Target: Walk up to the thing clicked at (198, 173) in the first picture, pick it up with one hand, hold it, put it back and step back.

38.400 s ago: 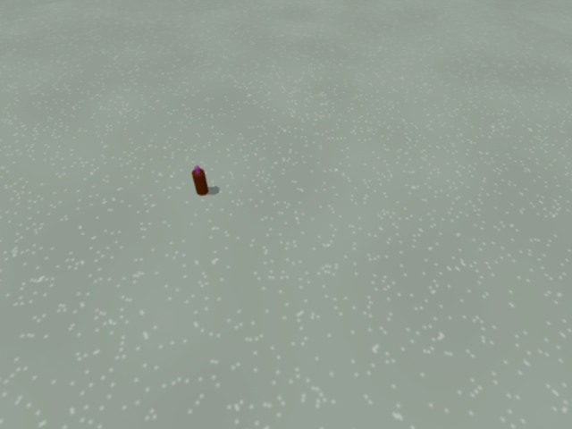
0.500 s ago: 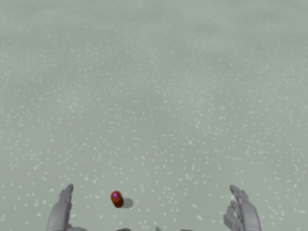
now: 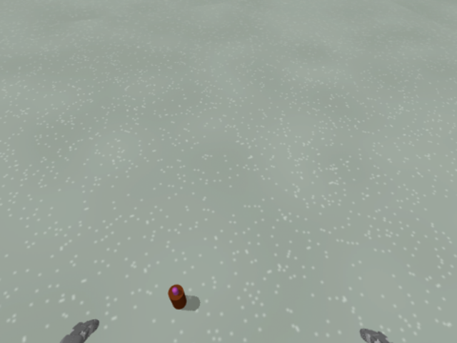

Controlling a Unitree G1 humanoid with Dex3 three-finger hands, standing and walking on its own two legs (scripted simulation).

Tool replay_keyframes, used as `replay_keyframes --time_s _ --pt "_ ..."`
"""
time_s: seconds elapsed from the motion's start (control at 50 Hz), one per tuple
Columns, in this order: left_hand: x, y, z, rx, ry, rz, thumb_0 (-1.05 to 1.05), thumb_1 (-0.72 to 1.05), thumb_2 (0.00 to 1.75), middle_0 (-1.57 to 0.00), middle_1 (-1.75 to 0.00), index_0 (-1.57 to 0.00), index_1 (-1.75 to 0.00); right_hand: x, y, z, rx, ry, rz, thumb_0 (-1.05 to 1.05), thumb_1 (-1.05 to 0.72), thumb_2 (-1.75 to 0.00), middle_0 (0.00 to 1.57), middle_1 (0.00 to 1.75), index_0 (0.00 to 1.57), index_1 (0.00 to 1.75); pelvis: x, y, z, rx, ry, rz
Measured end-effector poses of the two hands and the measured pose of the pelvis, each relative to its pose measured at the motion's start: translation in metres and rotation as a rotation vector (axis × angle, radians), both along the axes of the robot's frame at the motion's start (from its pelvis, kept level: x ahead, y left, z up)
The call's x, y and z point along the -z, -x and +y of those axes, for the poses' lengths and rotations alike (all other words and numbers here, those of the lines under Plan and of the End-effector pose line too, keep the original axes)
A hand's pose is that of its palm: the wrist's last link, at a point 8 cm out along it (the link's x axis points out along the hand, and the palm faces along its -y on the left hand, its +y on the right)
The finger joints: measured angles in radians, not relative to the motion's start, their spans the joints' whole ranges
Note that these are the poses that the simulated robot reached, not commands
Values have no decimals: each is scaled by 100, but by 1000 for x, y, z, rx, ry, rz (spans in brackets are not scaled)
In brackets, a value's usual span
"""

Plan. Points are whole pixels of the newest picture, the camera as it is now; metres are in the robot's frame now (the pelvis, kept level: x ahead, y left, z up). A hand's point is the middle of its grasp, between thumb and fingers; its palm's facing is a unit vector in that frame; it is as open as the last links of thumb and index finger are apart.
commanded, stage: stand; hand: left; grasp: from the side
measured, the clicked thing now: (177, 295) +0.38 +0.20 -0.67
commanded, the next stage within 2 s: step back in 1.92 s
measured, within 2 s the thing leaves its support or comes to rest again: neither
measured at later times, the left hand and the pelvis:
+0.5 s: hand out of the picture +0.02 +0.25 -0.14, palm faces +0.00 -0.94 -0.34, open 7.4 cm; pelvis -0.03 +0.01 +0.02, yaw +0 degrees
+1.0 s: hand out of the picture +0.05 +0.24 -0.13, palm faces -0.01 -0.94 -0.34, open 7.4 cm; pelvis -0.01 +0.00 +0.03, yaw +0 degrees
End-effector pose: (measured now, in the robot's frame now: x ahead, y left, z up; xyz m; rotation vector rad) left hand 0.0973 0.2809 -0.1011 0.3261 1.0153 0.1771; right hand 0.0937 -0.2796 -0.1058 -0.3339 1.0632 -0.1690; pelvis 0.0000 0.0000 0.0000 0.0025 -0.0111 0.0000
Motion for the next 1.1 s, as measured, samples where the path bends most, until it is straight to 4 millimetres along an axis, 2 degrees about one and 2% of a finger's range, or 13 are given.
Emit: replay_keyframes --time_s 0.12,0.3,0.48,0.6,0.78,1.1 --pt "-1 26 10 -40 -2 74 0 88 89 -21 -30 -20 -30 -1 22 5 26 -15 63 1 -91 -89 20 30 20 30 -10 5 5 0 1 -34" --pt "-1 59 13 -73 14 164 0 90 90 -21 -30 -20 -30 -1 45 15 38 -43 123 1 -90 -89 20 30 20 30 -20 17 9 1 -2 -62" --pt "-1 85 17 -96 7 233 0 90 90 -21 -30 -20 -31 0 60 10 51 -45 169 1 -90 -89 20 30 20 30 -23 25 8 -3 -2 -63" --pt "-1 95 16 -103 2 267 0 90 90 -21 -30 -20 -30 0 66 2 60 -39 193 1 -91 -89 20 30 20 30 -24 26 5 -4 -1 -56" --pt "-2 87 10 -102 5 286 0 90 90 -21 -30 -20 -30 1 65 -5 67 -36 217 1 -91 -89 20 30 20 30 -25 19 1 -2 -1 -47" --pt "-8 37 -1 -74 8 219 0 90 90 -21 -30 -20 -31 -2 35 -11 66 -39 174 1 -91 -89 20 30 20 30 -27 2 -7 7 -3 -44"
